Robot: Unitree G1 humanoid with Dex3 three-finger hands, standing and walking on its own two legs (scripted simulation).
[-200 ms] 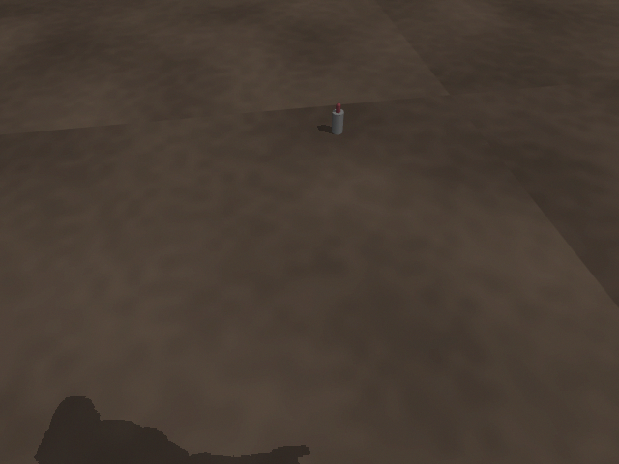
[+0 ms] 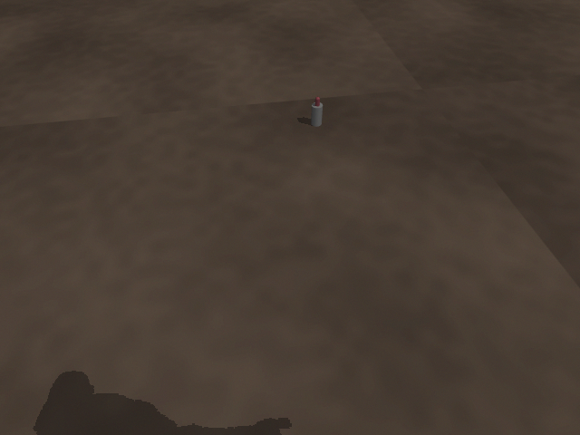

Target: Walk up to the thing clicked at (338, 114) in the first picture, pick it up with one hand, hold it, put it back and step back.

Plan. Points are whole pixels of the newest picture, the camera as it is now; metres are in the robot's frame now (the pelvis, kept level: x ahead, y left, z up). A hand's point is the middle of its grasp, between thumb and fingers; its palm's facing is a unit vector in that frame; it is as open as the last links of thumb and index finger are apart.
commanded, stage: stand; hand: left
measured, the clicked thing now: (317, 110) +1.96 -0.15 -0.69
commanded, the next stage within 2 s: walk up in 0.92 s
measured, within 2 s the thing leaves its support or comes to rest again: neither
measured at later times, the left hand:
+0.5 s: hand out of the picture +0.08 +0.25 -0.16, palm faces -0.02 -0.94 -0.34, open 7.4 cm
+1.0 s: hand out of the picture +0.08 +0.26 -0.15, palm faces -0.04 -0.94 -0.33, open 7.4 cm
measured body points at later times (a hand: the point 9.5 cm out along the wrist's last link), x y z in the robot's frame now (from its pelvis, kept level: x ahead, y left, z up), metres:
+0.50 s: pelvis +0.00 +0.00 +0.00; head +0.01 +0.00 +0.45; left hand +0.08 +0.30 -0.13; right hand +0.08 -0.30 -0.13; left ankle +0.00 +0.13 -0.75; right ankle +0.00 -0.12 -0.75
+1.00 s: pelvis +0.01 +0.00 +0.00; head +0.01 +0.00 +0.45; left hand +0.08 +0.31 -0.13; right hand +0.08 -0.31 -0.13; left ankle -0.01 +0.13 -0.74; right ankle -0.01 -0.12 -0.74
